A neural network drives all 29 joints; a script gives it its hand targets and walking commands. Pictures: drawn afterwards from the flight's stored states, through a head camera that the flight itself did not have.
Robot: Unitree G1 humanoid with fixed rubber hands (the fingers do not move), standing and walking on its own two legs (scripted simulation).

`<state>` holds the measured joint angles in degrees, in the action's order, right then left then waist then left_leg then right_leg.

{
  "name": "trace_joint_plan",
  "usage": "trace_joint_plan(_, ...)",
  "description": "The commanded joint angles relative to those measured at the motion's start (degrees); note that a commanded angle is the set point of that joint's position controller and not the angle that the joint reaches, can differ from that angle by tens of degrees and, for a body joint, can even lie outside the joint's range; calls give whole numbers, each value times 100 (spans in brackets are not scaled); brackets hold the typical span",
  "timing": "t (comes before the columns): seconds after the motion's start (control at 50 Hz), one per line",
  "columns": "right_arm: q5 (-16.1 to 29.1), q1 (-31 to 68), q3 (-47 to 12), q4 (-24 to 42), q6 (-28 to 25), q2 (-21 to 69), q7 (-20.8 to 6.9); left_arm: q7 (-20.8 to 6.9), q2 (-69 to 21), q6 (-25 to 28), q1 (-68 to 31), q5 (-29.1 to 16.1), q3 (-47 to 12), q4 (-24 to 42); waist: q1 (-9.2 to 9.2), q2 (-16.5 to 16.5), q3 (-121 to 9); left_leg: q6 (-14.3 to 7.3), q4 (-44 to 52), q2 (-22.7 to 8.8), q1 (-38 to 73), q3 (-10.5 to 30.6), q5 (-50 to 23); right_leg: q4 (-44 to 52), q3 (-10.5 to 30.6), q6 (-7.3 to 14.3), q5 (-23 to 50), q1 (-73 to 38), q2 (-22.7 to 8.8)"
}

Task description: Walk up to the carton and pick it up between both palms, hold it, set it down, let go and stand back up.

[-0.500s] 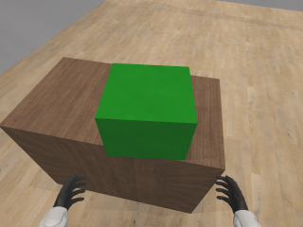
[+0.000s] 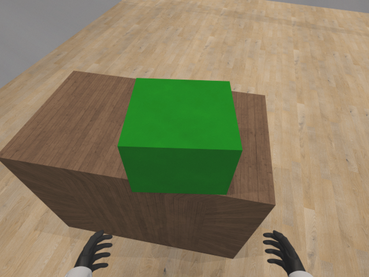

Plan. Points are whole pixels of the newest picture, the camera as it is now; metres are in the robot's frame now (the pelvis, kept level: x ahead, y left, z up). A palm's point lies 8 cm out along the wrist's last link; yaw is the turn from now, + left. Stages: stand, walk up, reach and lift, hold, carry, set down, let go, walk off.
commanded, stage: let go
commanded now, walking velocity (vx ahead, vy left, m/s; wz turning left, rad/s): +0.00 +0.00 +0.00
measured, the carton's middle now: (181, 136) +0.48 +0.03 -0.02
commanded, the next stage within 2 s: stand in 0.42 s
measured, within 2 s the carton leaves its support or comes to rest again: neither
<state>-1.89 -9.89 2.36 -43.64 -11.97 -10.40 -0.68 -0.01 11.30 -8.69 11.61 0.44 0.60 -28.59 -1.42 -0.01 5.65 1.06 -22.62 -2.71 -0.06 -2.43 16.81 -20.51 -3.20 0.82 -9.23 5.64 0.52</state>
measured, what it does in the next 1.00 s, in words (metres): stands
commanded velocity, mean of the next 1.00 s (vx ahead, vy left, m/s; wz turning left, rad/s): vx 0.00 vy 0.00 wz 0.00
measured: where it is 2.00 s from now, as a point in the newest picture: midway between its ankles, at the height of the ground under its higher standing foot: outside the picture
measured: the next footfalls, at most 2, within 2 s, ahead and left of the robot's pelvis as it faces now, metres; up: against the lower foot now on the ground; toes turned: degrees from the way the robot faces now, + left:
none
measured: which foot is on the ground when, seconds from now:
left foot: down 0.00-1.00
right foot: down 0.00-1.00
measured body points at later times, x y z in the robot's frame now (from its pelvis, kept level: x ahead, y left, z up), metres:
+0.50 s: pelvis -0.01 -0.01 +0.00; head -0.01 -0.01 +0.45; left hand +0.16 +0.22 -0.09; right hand +0.16 -0.25 -0.09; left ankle -0.04 +0.12 -0.74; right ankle +0.03 -0.11 -0.74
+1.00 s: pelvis +0.00 +0.02 -0.01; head +0.00 +0.01 +0.44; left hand +0.16 +0.23 -0.11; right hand +0.02 -0.26 -0.14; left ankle -0.04 +0.12 -0.74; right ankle +0.03 -0.11 -0.74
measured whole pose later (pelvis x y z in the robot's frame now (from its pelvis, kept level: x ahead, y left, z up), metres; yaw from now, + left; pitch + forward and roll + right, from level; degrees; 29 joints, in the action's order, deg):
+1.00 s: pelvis +0.00 +0.02 -0.01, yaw -9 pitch +2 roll +1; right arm -2.1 -19.1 3.7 -43.6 2.0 -14.6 -1.0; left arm -0.5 11.7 1.5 17.5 2.4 1.3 -36.6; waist 1.2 0.1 -2.6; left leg -0.6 -27.9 -2.1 -9.6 -11.6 19.9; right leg -31.0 6.0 -1.0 -11.4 21.3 1.2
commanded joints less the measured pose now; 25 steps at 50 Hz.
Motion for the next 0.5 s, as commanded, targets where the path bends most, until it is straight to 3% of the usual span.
trace_joint_plan(0.0, -40, 300, 213, 622, -84, -562, -40, 108, 436, 54, -472, 53, 113, 809, 9, 299, -418, 100, 528, 113, -1407, -220, -1202, 34, 103, 138, 183, -1164, 147)
trace_joint_plan(0.14, -78, 197, 239, 697, -114, -648, -15, 99, 448, -27, -393, 57, 119, 797, 37, 156, -555, 125, 359, 195, -1288, -266, -1451, -8, 136, 125, 591, -1186, 119)
trace_joint_plan(0.26, -76, 232, 181, 835, -50, -616, 22, 35, 446, -63, -475, -27, 73, 722, 30, -143, -517, 43, 386, 263, -1293, -300, -1106, 11, 194, 81, 519, -1122, 74)
trace_joint_plan(0.4, -40, 178, 206, 938, 32, -625, 19, 49, 513, -70, -534, -47, 53, 751, 61, -103, -352, 1, 402, 269, -1460, -284, -923, -22, 233, 87, 407, -1085, 50)
trace_joint_plan(0.42, -129, 6, 361, 633, 825, -1044, 0, 53, 1104, 598, 640, 362, 370, 42, -250, 233, -463, 104, -171, -215, -852, -223, -349, -69, 663, -106, 1695, 506, -689)
trace_joint_plan(0.44, -147, -159, 364, 740, 1149, -1046, -3, 34, 1282, 813, 624, 310, 388, -153, -15, -155, -253, 119, -231, -166, -793, -213, 541, 83, 864, -131, 878, 1141, -568)
trace_joint_plan(0.46, -144, -106, 358, 838, 1290, -970, -14, 32, 1248, 892, 570, 283, 418, -189, -3, -355, -23, 113, -307, -100, -702, -223, 764, 335, 1060, -186, -96, 1733, -489)
trace_joint_plan(0.48, -82, -368, 366, 895, 1326, -934, -47, 15, 1178, 960, 103, 318, 399, -101, 282, -253, -141, 84, -292, -203, -808, -104, 505, 204, 1023, -149, 337, 1446, -515)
